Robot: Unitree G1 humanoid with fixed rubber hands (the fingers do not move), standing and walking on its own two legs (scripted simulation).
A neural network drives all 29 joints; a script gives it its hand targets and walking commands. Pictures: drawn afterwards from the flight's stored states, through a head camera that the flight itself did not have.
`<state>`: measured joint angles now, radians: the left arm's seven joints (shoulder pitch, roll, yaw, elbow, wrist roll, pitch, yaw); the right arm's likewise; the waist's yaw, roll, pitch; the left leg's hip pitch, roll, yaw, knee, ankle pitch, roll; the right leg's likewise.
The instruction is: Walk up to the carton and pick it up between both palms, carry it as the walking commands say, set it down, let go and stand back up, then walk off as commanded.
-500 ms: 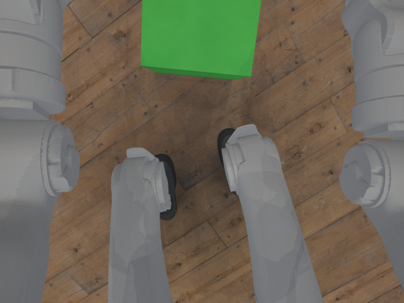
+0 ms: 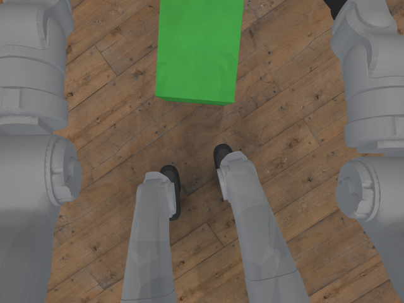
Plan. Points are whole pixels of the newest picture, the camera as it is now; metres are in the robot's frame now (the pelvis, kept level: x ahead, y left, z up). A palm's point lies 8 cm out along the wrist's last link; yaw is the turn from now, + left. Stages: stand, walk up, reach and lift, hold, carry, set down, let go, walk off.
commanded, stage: set down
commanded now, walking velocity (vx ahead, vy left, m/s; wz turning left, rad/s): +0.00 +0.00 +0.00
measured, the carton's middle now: (198, 54) +0.57 -0.08 -0.51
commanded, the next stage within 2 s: let go in 0.20 s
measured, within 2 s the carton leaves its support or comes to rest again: neither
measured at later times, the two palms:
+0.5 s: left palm (24, 23) +0.53 +0.14 -0.04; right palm (387, 19) +0.46 -0.27 -0.04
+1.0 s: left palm out of the picture +0.37 +0.21 +0.05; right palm out of the picture +0.30 -0.22 +0.07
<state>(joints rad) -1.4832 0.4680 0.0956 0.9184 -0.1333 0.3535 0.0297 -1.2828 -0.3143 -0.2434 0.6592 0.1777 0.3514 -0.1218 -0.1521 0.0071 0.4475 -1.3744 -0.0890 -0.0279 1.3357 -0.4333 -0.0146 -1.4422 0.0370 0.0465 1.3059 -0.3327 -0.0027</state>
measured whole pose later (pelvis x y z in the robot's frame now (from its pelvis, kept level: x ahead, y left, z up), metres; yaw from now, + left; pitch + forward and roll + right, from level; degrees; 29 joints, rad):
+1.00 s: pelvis +0.12 +0.01 +0.14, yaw -1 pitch +12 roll +0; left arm -0.03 0.16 0.13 0.57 0.07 0.03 0.03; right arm 0.11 -0.17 -0.03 0.46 0.00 0.03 0.09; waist -0.08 -0.02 0.01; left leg -0.46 -0.04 -0.08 0.58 -0.32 0.01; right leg -0.52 0.04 0.04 0.55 -0.23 -0.01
